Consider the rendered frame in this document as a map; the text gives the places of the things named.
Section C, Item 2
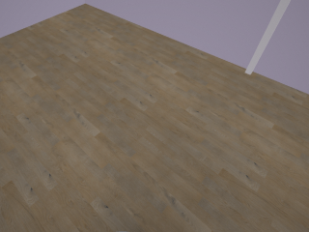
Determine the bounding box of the panel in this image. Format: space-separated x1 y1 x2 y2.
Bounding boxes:
245 0 291 74

